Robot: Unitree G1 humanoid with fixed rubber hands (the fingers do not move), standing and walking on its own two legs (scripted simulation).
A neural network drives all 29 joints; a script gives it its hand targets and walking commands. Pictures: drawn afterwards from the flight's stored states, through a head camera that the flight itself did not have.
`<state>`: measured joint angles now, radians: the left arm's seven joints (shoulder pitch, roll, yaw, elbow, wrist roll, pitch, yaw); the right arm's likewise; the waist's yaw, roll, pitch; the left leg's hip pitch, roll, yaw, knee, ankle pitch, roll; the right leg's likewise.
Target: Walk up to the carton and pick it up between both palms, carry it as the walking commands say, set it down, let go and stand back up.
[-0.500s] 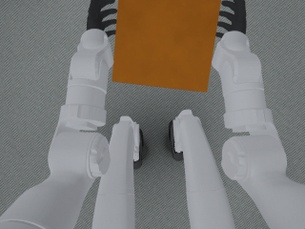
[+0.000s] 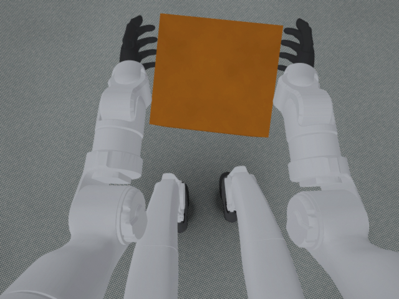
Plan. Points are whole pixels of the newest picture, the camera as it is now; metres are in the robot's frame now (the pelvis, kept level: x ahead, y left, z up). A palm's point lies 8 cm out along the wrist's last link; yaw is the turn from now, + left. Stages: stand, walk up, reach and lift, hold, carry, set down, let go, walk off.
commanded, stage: reach and lift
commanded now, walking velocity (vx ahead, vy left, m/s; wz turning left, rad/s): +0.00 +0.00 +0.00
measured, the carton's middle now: (213, 85) +0.48 -0.03 -0.11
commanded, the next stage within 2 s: none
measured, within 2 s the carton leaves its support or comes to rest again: neither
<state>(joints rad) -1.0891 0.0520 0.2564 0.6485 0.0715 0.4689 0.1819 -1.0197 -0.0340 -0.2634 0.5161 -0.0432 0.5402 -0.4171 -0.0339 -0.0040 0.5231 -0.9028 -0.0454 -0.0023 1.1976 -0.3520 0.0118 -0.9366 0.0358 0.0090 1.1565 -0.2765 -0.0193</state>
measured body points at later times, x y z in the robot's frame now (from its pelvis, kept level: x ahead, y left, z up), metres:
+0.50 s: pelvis +0.07 +0.00 +0.06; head +0.12 +0.00 +0.51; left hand +0.48 +0.12 +0.10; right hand +0.46 -0.17 +0.09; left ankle +0.14 +0.11 -0.62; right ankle +0.17 -0.10 -0.62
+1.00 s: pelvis +0.13 -0.01 +0.11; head +0.08 -0.01 +0.56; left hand +0.48 +0.11 +0.16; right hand +0.45 -0.18 +0.15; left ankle +0.14 +0.11 -0.62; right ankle +0.17 -0.10 -0.62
